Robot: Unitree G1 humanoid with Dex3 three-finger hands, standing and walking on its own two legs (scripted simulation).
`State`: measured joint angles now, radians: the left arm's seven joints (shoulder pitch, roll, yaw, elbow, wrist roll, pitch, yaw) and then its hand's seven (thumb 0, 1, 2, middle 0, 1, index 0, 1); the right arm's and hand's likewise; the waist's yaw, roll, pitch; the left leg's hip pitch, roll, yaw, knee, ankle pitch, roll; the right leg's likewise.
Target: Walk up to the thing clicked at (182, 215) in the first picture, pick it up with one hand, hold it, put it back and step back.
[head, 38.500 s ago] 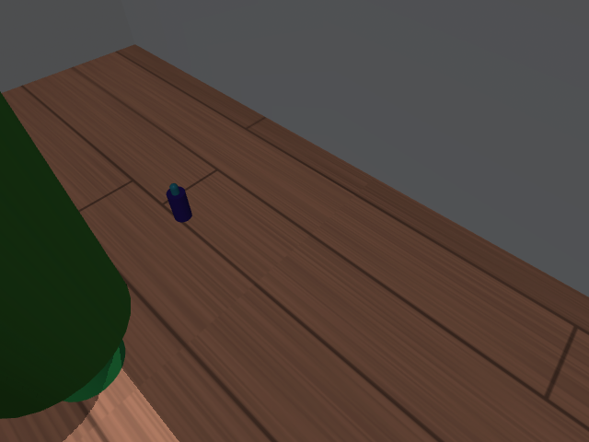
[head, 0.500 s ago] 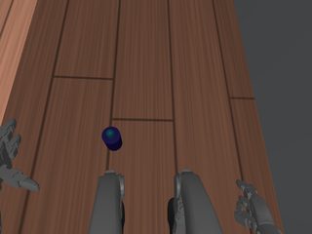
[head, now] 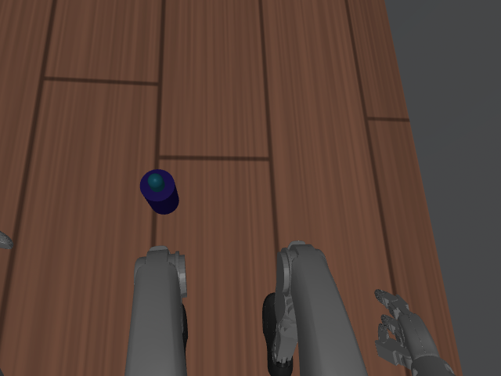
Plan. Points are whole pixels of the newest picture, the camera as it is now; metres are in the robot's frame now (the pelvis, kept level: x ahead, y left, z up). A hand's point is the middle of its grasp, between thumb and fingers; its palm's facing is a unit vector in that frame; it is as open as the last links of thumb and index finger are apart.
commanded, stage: go down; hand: left
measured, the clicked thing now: (160, 190) +0.47 +0.17 -0.37
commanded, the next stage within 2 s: approach in 0.88 s
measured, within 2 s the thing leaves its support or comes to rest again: neither
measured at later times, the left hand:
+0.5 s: hand out of the picture +0.40 +0.36 -0.05, palm faces +0.03 -1.00 -0.08, open 17.7 cm
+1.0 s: hand out of the picture +0.42 +0.37 -0.06, palm faces +0.01 -1.00 -0.07, open 17.7 cm
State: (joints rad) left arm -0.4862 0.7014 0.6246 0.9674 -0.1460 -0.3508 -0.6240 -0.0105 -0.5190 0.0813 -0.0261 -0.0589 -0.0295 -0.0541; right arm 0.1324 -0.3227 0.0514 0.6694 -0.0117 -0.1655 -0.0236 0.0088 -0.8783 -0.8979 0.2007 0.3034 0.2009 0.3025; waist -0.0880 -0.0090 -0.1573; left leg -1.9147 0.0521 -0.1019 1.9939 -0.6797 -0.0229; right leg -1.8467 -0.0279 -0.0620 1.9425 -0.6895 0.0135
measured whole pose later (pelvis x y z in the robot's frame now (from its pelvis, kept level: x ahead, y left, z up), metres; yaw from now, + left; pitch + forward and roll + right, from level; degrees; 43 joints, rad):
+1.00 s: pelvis -0.01 +0.00 -0.06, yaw -2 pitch +33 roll -7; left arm -0.68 0.87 0.70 1.07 -0.15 -0.35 -0.73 -0.01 -0.61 0.02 -0.05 -0.07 -0.06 -0.06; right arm 0.15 -0.34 0.10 0.67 -0.03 -0.16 -0.02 0.01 -0.89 -0.90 0.20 0.30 0.20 0.30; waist -0.14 -0.02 -0.12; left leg -2.11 0.04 -0.13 2.20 -0.68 -0.01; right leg -2.02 -0.03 -0.07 2.13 -0.69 0.02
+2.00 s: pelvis -0.03 +0.02 -0.18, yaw -10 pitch +16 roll -15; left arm -0.65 0.79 0.54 1.39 -0.14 -0.99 -0.35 -0.01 -0.58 0.05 -0.04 -0.11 -0.07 -0.08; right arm -0.15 -0.38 0.42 0.60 -0.31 -0.05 0.11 0.00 -0.90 -0.90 0.20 0.30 0.20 0.30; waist -0.26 -0.23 0.25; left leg -2.23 0.02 -0.35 2.64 -0.71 -0.03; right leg -2.09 0.05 -0.20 2.43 -0.65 0.06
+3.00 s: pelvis -0.03 +0.02 -0.17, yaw -12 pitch +14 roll -19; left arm -0.70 0.81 0.33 1.44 -0.08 -1.08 -0.06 -0.01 0.12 0.48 -0.42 -0.44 -0.45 -0.45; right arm -0.17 -0.36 0.50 0.58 -0.35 0.01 0.15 0.00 -0.86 -0.89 0.20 0.30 0.20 0.30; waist -0.27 -0.26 0.28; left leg -2.23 0.01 -0.41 2.65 -0.72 -0.03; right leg -2.05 0.06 -0.25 2.39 -0.64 0.08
